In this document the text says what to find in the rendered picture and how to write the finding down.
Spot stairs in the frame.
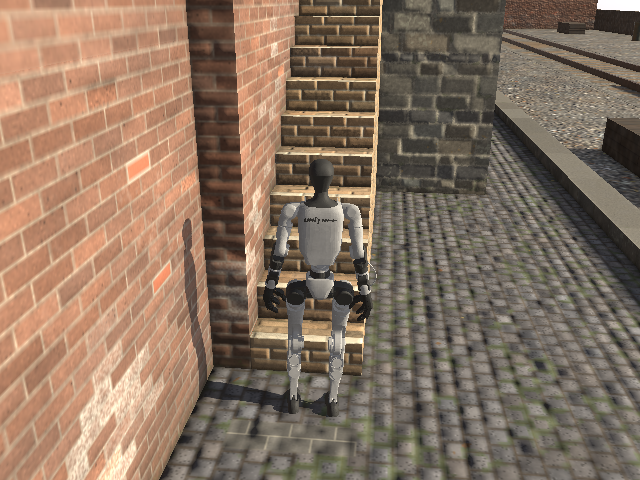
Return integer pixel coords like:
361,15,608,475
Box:
250,0,383,376

